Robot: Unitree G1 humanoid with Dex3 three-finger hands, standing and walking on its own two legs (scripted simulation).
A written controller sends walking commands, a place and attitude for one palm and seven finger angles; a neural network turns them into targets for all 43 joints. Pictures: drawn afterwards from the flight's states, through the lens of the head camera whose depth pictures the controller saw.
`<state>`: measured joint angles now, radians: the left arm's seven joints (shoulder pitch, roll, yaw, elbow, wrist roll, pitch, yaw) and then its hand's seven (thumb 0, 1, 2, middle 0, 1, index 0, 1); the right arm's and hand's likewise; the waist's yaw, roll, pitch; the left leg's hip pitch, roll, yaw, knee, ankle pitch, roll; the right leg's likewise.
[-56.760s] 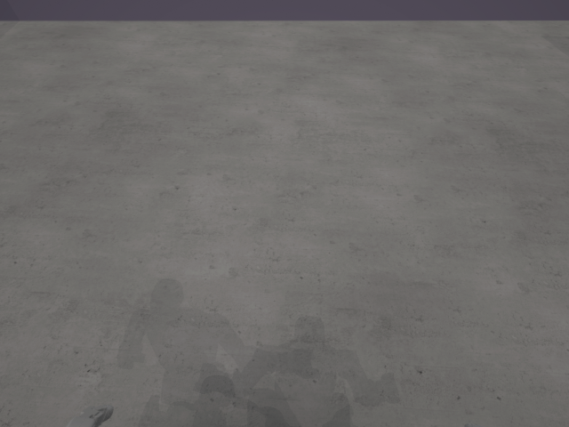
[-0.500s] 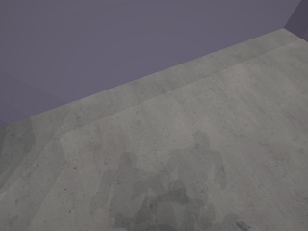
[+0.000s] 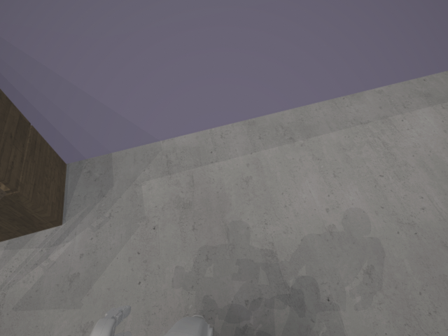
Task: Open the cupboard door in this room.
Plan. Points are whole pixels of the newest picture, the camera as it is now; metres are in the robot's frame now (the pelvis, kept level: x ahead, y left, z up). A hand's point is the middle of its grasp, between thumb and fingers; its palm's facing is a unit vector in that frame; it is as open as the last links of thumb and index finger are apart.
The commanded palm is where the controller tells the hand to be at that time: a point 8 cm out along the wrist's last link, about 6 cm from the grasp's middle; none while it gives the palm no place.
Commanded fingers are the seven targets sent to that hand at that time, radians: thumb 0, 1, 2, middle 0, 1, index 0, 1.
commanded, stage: turn to face it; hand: left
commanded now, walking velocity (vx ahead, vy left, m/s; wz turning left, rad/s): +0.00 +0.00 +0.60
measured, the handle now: out of the picture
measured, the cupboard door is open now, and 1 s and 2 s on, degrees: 44 44 44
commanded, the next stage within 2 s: take the last steps up to it in 1.74 s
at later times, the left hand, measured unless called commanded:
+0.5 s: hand out of the picture -0.04 +0.26 -0.18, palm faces +0.37 -0.90 -0.24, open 7.4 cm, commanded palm none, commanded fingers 0.00 0.90 0.90 -0.20 -0.30 -0.20 -0.30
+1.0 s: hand out of the picture -0.01 +0.20 -0.14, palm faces +0.55 -0.79 -0.26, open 7.4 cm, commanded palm none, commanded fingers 0.00 0.90 0.90 -0.20 -0.30 -0.20 -0.30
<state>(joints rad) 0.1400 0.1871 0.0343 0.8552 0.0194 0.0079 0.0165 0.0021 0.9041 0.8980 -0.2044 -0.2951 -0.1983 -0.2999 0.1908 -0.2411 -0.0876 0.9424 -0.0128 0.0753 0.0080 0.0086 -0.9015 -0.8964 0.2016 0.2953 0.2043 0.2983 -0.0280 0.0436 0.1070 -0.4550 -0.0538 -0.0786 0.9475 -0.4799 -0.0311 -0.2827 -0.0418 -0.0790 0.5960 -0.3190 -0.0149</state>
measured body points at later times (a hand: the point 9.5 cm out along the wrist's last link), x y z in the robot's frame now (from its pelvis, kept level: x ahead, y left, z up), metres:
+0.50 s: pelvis -0.01 +0.03 +0.00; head +0.03 +0.08 +0.45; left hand -0.06 +0.30 -0.16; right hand +0.19 -0.17 -0.12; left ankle -0.03 +0.12 -0.73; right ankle +0.00 -0.12 -0.65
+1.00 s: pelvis +0.01 -0.02 +0.01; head +0.06 -0.01 +0.45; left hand -0.04 +0.24 -0.12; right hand +0.19 -0.21 -0.15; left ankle -0.08 +0.08 -0.65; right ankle +0.05 -0.11 -0.73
